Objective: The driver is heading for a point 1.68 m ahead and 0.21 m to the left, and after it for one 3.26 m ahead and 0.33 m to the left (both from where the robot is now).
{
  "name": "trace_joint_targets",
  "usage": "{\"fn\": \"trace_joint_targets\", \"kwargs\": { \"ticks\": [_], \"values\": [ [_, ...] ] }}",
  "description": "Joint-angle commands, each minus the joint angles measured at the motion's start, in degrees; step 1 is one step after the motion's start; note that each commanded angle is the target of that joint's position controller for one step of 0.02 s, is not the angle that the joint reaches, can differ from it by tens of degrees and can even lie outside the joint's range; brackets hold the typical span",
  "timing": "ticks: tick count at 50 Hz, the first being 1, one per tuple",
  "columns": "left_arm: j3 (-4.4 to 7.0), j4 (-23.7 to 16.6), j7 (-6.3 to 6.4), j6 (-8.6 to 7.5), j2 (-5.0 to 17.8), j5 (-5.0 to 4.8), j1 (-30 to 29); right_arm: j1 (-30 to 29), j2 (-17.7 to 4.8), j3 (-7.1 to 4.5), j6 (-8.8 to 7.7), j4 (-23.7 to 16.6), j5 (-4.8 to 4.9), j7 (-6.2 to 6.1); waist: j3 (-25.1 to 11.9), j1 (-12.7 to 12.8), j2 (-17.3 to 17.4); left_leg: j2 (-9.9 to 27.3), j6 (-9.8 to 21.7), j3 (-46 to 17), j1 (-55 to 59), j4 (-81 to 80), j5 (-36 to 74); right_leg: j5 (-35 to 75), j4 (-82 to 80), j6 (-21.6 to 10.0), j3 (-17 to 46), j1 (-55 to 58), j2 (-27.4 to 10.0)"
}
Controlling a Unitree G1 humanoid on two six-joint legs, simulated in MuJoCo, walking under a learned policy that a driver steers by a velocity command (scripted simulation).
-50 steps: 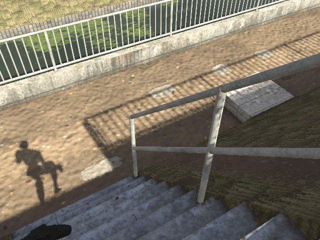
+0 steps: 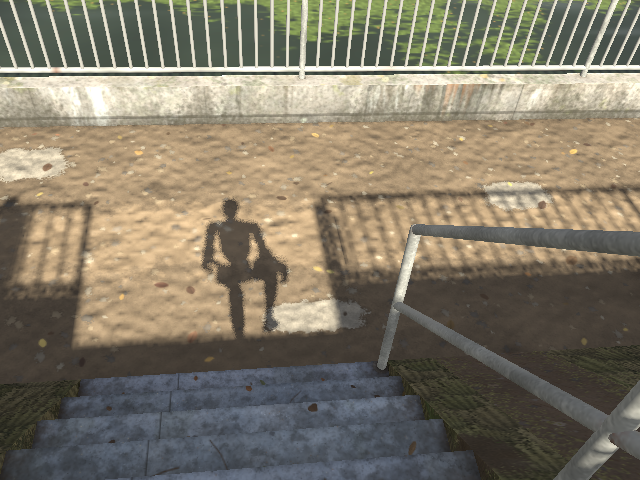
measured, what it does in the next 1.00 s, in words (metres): goes down, turning left: right foot 0.22 m lower, then left foot 0.22 m higher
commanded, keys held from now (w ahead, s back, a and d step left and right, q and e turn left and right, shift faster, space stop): q+shift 0.46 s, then shift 0.02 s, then e+shift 0.42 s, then s+e+shift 0.10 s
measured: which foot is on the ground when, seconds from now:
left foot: down 0.00-0.34, up 0.36-0.66, down 0.68-1.00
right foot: up 0.00-0.30, down 0.32-0.74, up 0.76-1.00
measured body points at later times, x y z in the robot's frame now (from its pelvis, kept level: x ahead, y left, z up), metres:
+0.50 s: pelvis +0.16 -0.09 -0.18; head +0.15 -0.07 +0.27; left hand +0.07 +0.20 -0.31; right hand +0.37 -0.26 -0.27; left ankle +0.12 +0.03 -0.60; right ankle +0.24 -0.17 -0.92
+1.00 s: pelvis +0.13 -0.12 -0.10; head +0.16 -0.11 +0.35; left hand +0.24 +0.19 -0.18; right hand +0.30 -0.35 -0.21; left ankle +0.07 +0.01 -0.70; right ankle +0.28 -0.22 -0.72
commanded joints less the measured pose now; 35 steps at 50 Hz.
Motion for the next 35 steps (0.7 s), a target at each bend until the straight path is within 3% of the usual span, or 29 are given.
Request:
{"fn": "trace_joint_targets", "kwargs": {
  "ticks": [1,2,3,4,5,6,7,8,9,10,12,13,14,15,16,17,18,19,20,21,23,24,25,27,29,31,32,33,35],
  "values": [
    [0.43,-6.49,1.44,-0.29,3.57,1.02,2.06,8.35,-10.11,-1.72,-1.41,-0.35,-1.36,-0.94,-3.17,4.19,4.81,19.32,6.29,-36.55,10.5,-12.64,42.7,18.64,-14.42,2.82,5.63,-26.02,2.5],
    [0.52,-10.93,-2.95,-4.52,8.38,0.5,6.89,2.82,-8.1,-0.91,-5.36,-3.97,-12.92,3.94,-4.54,5.6,5.44,17.14,3.02,-23.76,-13.45,-13.69,37.25,40.13,-31.87,4.14,9.59,-10.53,0.55],
    [1.34,-10.94,-3.68,-4.92,9.25,-0.49,2.18,-0.01,-9.71,-1.37,-7.02,-4.12,-11.94,3.9,1.31,6.3,4.12,11.54,-1.06,-20.01,-30.01,-12.55,31.55,48.95,-38.9,2.85,3.1,4.88,1.56],
    [-0.3,-11.55,-5.56,-4.36,4.44,-0.1,4.21,-3.02,-11.97,-1.38,-7.89,-3.87,-13.04,2.88,-4.8,9.76,4.06,6.92,-3.76,-20.94,-37.96,-10.42,28.78,58.02,-33.21,3.12,1.15,20.57,4.56],
    [-0.04,-11.76,-6.19,-4.48,5.61,-0.42,6.57,1.87,-11.63,-1.51,-8.31,-1.4,-11.91,2.25,-3.22,8.4,0.51,4.85,-6.78,-21.04,-27.66,-2.29,32.97,55.26,-35.88,4.56,4.38,12.32,6.06],
    [0.51,-12.01,-6.55,-4.23,8.11,1.27,6.51,8.19,-12.33,-1.63,-8.57,-0.75,-9.14,1.41,-4.44,4.84,2.14,6.9,-7.98,-24.71,-12.29,3.82,34.83,50.69,-44.32,4.72,5.92,0.55,7.21],
    [0.74,-13.97,-5.8,-4.35,9.08,1.1,-1.95,18.64,-10.1,-1.65,-9.1,3.62,-7.14,-0.01,-2.81,-1.23,2.52,7.65,-8.72,-32.01,6.09,8.76,33.36,42.32,-50.13,6.29,9.07,-13.19,6.96],
    [0.03,-16.31,-5.58,-3.99,6.12,0.68,-8.52,26.39,-7.58,-1.43,-9.53,5.92,-5.53,-0.98,-2.47,-5.23,2.93,8.11,-8.59,-38.05,21.84,11.26,32.86,38.56,-58.65,6.72,11.71,-26.15,7.28],
    [-1.63,-14.88,-7.24,-3.57,5.26,-0.53,-10.65,24.91,-3.09,-0.32,-8.19,2.37,-3.53,-1.91,-1.28,-9.68,-2.82,4.33,-9.14,-31.25,17.77,11.26,19.08,62.58,-90.81,4.12,12.88,-17.6,6.18],
    [-1.98,-14.2,-8.21,-2.63,1.69,0.33,-11.64,20.01,-2.58,1.07,-6.78,0.95,-4.02,-0.68,0.52,-6.74,7.98,-0.74,-6.14,-24.25,-7.61,7.45,7.74,75.13,-93.65,2.49,7.01,12.06,8.65],
    [-1.14,-10.91,-8.67,-0.45,2.09,3.23,12.0,1.15,-10.5,0.09,-5.19,-5.45,-7.35,2.53,-0.03,9.19,11.84,-0.77,1.15,-29.73,-39.88,9.32,0.95,75.14,-70.85,1.43,6.12,46.89,8.73],
    [-0.61,-8.41,-8.28,-0.61,4.6,2.63,19.48,-1.8,-9.15,0.49,-5.18,-8.77,-6.39,1.81,0.05,11.23,4.0,-0.4,-1.73,-31.24,-38.26,13.84,8.18,69.1,-78.29,0.54,8.34,50.48,7.16],
    [0.1,-8.91,-7.59,-0.76,6.6,-0.07,18.4,4.74,-7.96,1.23,-5.1,-7.86,-4.07,1.03,2.27,8.61,-4.95,-2.96,-5.27,-28.56,-31.05,18.59,11.51,64.38,-103.74,0.68,4.28,52.44,7.48],
    [0.67,-7.34,-7.81,-1.33,7.59,-0.82,19.71,8.02,-8.63,2.63,-4.81,-6.67,-1.22,1.18,3.61,7.26,-1.14,-3.6,-6.16,-29.42,-22.21,24.49,10.33,71.88,-124.39,-0.9,3.65,53.24,3.61],
    [1.94,-4.98,-8.03,-2.21,9.06,-0.28,22.43,8.59,-9.67,2.76,-4.51,-7.96,-1.89,3.02,0.94,5.88,-0.17,-4.84,-7.7,-26.05,-23.92,33.37,24.71,72.43,-120.68,-3.57,0.38,62.26,2.51],
    [3.93,-2.95,-7.98,-3.03,15.91,-0.08,29.88,15.49,-5.56,3.19,-4.53,-10.63,-2.66,5.7,-16.38,1.13,-12.06,-6.07,-12.19,-18.78,-41.15,52.66,10.89,112.1,-94.31,-16.6,6.72,87.13,-9.59],
    [4.83,-6.03,-9.67,-2.45,18.12,0.42,18.41,28.88,-1.62,3.84,-3.85,-10.65,-1.72,6.74,-27.0,-4.62,-17.74,-9.01,-14.32,-8.0,-58.6,73.29,-37.94,137.19,-76.99,-29.6,9.86,97.36,-23.6],
    [5.94,-10.69,-9.78,-1.95,16.77,3.2,16.8,24.23,-6.7,2.99,-1.21,-12.99,-1.05,5.87,-23.38,2.27,-3.82,-5.07,-16.24,-7.15,-62.57,79.81,-36.32,124.44,-81.03,-29.99,17.32,85.83,-27.8],
    [6.46,-9.04,-8.68,-1.69,18.95,2.29,15.33,13.87,-5.28,3.46,0.59,-17.79,-2.47,4.48,-15.29,1.55,-1.35,-0.29,-18.03,-7.85,-64.54,76.96,-27.8,97.74,-88.15,-28.37,22.27,68.25,-27.91],
    [5.42,-9.4,-7.24,-1.75,17.2,1.69,10.44,12.05,-3.36,4.64,0.67,-17.63,-3.41,3.18,-10.61,-0.89,5.96,3.66,-17.9,-6.86,-55.3,69.04,-12.76,83.12,-94.39,-22.97,13.21,51.62,-21.57],
    [5.09,-7.33,-4.26,-3.09,18.51,1.45,9.84,17.47,2.53,6.07,0.82,-17.8,-4.44,3.39,-5.92,-7.9,-5.65,3.29,-16.46,-1.03,-30.71,77.97,-8.07,79.44,-98.59,-18.37,4.42,21.58,-17.25],
    [5.5,-7.77,-3.65,-3.81,21.22,1.96,9.32,14.39,2.08,6.27,0.78,-20.11,-4.44,3.86,-2.65,-7.31,-4.57,2.94,-16.46,0.01,-31.32,83.52,-11.01,68.57,-101.08,-18.09,3.89,15.99,-16.17],
    [4.31,-7.72,-2.71,-4.4,18.93,3.76,8.49,9.16,1.04,6.67,1.31,-22.05,-5.22,4.43,0.83,-4.92,-1.0,8.45,-17.78,-2.79,-41.73,79.98,-2.86,53.37,-101.29,-16.28,6.51,19.74,-15.14],
    [3.58,-6.76,-2.43,-4.86,20.04,3.46,11.35,4.45,-0.15,7.08,1.94,-23.22,-4.13,4.36,-1.3,0.35,-2.48,9.8,-19.42,-1.34,-49.39,76.22,-1.59,33.59,-102.53,-14.88,10.63,26.19,-13.8],
    [1.5,-5.58,-5.07,-4.81,19.01,0.53,12.65,3.63,1.9,8.41,1.86,-22.61,-1.72,5.44,-1.69,0.22,-5.4,9.26,-19.85,1.71,-42.92,73.84,-10.9,24.45,-105.96,-11.88,11.06,23.21,-10.84],
    [0.35,-7.22,-7.21,-5.19,19.47,-0.12,6.13,0.2,1.55,8.67,1.84,-23.0,1.15,7.79,0.77,-1.75,-5.7,8.16,-20.02,4.8,-25.86,63.36,-17.88,21.8,-109.42,-5.89,6.62,11.83,-7.11],
    [0.63,-3.38,-4.91,-1.1,14.21,-8.28,10.13,-1.87,-0.94,4.37,3.32,-17.93,0.12,-0.08,-8.19,1.63,-5.46,7.13,-12.04,11.36,-9.77,53.99,-24.79,50.5,-106.72,-9.6,-1.26,22.67,-8.61],
    [1.96,-6.23,-7.23,-3.73,24.52,1.19,13.06,-7.6,-1.34,8.05,2.14,-25.83,0.88,4.58,1.55,1.93,-11.71,3.51,-14.62,7.4,-22.4,55.32,-27.36,40.74,-109.28,-8.4,8.07,18.76,-7.41],
    [2.64,-8.09,-6.55,-3.25,22.33,-1.28,11.79,-12.13,-5.48,7.19,-0.35,-26.42,-0.84,5.26,-3.83,3.68,-3.78,6.04,-8.66,-0.17,-27.79,30.01,-18.99,35.42,-107.19,-9.09,11.95,33.9,-9.98]
  ]
}}
Keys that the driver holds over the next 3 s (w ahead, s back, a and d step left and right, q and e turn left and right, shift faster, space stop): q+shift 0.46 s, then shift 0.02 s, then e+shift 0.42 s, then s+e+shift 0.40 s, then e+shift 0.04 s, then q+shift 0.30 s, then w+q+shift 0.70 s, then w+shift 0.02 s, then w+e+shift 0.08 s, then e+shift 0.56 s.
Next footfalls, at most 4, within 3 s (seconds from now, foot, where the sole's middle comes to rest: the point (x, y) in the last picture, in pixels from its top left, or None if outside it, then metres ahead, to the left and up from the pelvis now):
0.32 right None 0.28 -0.16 -0.96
0.68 left None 0.10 0.03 -0.74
1.16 right None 0.29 -0.24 -0.96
1.68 left None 0.07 -0.08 -0.74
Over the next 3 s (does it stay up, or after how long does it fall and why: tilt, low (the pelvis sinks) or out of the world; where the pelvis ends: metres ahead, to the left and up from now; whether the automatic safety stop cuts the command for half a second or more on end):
stays up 0.34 -0.09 -0.27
